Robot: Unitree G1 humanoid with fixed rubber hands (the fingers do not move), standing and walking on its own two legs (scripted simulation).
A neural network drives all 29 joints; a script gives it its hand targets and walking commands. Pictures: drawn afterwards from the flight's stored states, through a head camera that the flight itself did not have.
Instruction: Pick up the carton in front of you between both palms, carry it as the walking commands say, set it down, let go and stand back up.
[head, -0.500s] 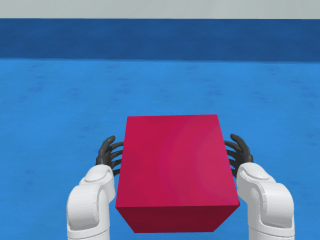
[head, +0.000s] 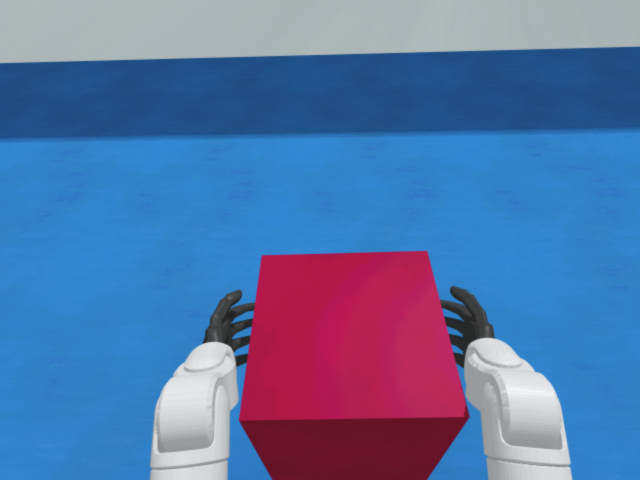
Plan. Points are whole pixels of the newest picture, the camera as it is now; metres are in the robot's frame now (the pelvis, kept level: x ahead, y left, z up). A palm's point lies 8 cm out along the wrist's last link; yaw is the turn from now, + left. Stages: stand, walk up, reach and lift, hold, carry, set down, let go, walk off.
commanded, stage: carry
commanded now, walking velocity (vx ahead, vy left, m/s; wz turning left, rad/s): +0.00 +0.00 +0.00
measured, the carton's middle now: (346, 372) +0.26 +0.00 -0.02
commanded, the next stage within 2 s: hold in 1.12 s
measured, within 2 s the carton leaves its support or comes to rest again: neither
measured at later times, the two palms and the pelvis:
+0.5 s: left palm (227, 377) +0.24 +0.14 +0.03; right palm (479, 374) +0.24 -0.15 +0.03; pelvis -0.05 +0.00 +0.00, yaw +0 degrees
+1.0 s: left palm (231, 385) +0.22 +0.14 +0.04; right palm (488, 382) +0.22 -0.16 +0.03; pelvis -0.06 -0.01 +0.00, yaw +0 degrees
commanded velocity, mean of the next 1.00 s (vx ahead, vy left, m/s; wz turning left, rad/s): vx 0.00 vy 0.00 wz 0.00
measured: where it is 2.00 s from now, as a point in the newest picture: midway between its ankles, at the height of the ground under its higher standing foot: outside the picture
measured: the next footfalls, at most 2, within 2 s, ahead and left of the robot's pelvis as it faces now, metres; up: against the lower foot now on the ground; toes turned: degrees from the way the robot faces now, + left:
none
